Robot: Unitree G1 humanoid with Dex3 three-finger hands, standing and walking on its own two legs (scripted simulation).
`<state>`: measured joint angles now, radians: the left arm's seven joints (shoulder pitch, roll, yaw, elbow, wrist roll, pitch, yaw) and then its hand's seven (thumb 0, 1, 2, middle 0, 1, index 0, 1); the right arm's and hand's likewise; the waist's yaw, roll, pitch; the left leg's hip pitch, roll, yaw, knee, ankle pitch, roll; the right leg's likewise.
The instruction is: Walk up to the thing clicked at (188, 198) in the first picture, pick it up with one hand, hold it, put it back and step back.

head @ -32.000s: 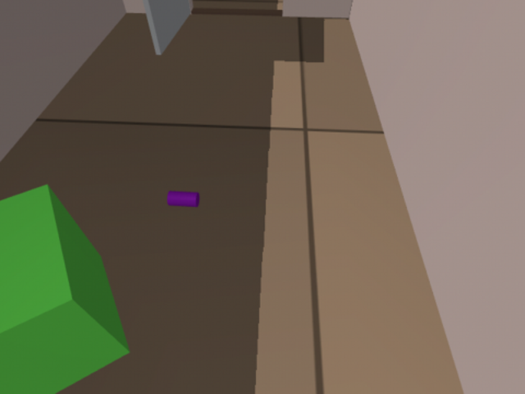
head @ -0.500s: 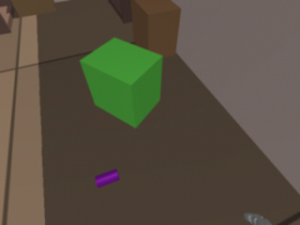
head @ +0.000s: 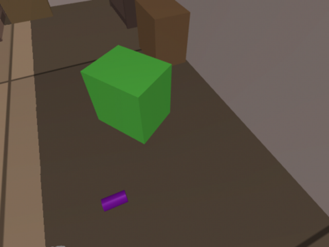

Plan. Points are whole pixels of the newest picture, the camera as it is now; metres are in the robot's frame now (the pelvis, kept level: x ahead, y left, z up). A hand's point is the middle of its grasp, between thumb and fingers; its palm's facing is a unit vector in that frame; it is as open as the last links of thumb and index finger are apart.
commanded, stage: walk up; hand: left
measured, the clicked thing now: (114, 200) +0.47 +0.29 -0.74
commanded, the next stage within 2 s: stand in 0.22 s
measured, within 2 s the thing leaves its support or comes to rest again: neither
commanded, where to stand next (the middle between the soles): +0.07 +0.00 m, yaw +0 degrees
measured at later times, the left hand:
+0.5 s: hand out of the picture +0.09 +0.25 -0.15, palm faces -0.03 -0.94 -0.34, open 7.4 cm
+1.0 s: hand out of the picture +0.08 +0.24 -0.15, palm faces -0.03 -0.94 -0.34, open 7.4 cm
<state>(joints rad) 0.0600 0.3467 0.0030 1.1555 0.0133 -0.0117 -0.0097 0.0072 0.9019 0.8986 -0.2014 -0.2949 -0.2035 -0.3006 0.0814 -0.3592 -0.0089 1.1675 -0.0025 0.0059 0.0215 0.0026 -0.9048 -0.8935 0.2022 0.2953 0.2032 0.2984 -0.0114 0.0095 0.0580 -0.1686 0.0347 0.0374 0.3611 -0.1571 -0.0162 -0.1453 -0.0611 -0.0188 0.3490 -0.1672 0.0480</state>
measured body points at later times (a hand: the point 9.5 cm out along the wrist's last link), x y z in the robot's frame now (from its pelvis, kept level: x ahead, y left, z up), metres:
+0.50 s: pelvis +0.01 -0.01 +0.00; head +0.02 -0.01 +0.45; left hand +0.09 +0.29 -0.13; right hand +0.10 -0.31 -0.13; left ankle +0.03 +0.13 -0.75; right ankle +0.01 -0.15 -0.75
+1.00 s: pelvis +0.01 -0.01 +0.00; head +0.02 -0.01 +0.45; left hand +0.09 +0.29 -0.13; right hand +0.09 -0.31 -0.13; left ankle +0.03 +0.13 -0.75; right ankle +0.01 -0.15 -0.75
